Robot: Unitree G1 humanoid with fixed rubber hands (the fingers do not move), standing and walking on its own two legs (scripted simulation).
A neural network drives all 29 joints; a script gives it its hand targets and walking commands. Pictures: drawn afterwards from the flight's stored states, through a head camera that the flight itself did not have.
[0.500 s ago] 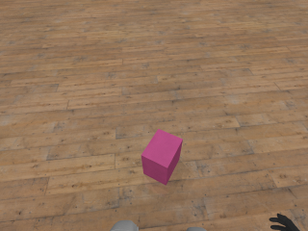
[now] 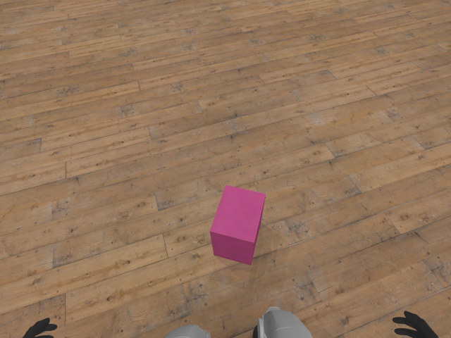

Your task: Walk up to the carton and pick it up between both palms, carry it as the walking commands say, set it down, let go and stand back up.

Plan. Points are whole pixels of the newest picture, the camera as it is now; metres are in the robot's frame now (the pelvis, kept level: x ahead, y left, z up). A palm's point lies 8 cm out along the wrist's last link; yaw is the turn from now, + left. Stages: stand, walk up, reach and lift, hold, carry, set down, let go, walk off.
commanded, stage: walk up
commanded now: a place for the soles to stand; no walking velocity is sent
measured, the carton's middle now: (238, 225) +0.59 -0.04 -0.61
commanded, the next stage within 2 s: none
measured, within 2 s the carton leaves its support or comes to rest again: neither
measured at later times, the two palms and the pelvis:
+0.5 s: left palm out of the picture +0.18 +0.47 -0.06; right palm out of the picture +0.11 -0.21 -0.07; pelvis +0.06 +0.13 +0.00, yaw -3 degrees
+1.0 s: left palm (9, 268) +0.26 +0.44 -0.08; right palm out of the picture +0.10 -0.20 -0.06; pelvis +0.08 +0.14 +0.00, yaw -10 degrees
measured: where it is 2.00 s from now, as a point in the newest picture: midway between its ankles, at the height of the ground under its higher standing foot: outside the picture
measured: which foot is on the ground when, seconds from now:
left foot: up 0.00-0.22, down 0.24-1.00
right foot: down 0.00-0.24, up 0.26-0.50, down 0.52-0.68, up 0.70-1.00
